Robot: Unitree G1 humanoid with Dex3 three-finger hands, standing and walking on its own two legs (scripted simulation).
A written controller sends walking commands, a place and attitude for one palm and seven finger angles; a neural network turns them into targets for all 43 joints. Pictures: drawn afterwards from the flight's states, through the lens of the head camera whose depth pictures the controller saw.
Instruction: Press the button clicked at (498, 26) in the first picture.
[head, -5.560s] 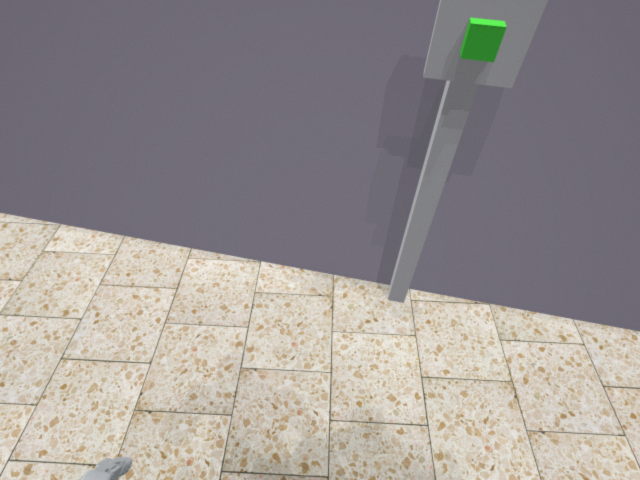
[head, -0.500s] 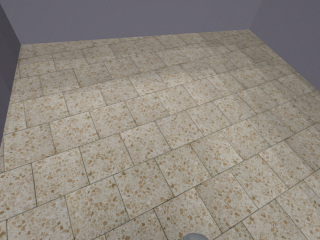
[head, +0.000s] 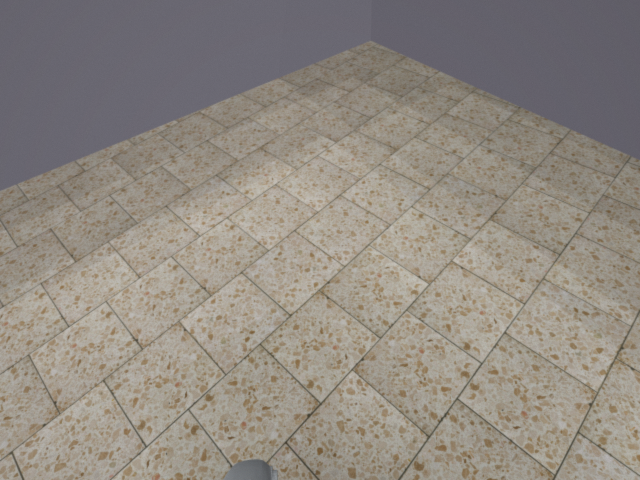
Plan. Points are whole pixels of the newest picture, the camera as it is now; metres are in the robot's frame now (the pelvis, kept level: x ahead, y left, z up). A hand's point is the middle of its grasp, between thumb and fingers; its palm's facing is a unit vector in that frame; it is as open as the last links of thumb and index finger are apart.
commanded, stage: walk to a spot facing it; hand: left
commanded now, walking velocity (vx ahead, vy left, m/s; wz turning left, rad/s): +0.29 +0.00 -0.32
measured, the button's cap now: out of the picture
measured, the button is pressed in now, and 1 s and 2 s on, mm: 0 0 0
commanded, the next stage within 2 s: turn to face it in 0.30 s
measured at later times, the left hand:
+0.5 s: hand out of the picture +0.11 +0.27 -0.20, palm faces -0.10 -0.98 -0.15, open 7.4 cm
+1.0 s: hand (182, 380) +0.30 +0.27 -0.16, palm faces -0.02 -0.98 -0.19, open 7.4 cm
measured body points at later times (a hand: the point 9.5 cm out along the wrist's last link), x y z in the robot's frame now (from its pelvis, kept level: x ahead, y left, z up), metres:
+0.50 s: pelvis +0.13 +0.09 -0.01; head +0.15 +0.12 +0.43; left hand +0.11 +0.32 -0.19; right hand +0.23 -0.16 -0.13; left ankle +0.19 +0.15 -0.75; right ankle +0.02 -0.04 -0.67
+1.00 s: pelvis +0.16 +0.09 +0.00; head +0.19 +0.11 +0.45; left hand +0.30 +0.32 -0.15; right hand +0.09 -0.13 -0.15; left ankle +0.20 +0.15 -0.75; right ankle +0.13 -0.07 -0.69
